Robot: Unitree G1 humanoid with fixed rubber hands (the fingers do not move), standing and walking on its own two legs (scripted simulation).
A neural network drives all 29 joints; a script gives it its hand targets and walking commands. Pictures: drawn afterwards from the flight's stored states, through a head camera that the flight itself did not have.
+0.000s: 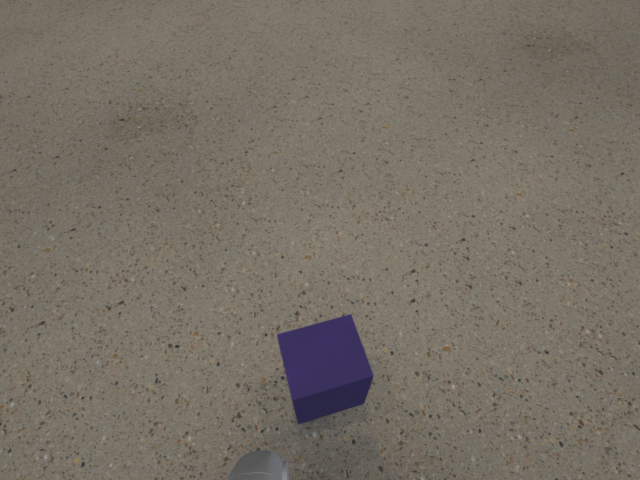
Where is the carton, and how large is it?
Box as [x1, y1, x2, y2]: [277, 314, 372, 423]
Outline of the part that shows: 350,314 277,334 298,423 358,405 364,402 372,378 372,373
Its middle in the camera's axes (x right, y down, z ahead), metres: +0.01 +0.37 +1.08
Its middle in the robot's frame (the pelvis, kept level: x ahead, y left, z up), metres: +0.42 +0.01 -0.62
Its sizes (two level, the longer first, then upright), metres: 0.203 0.169 0.276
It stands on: the floor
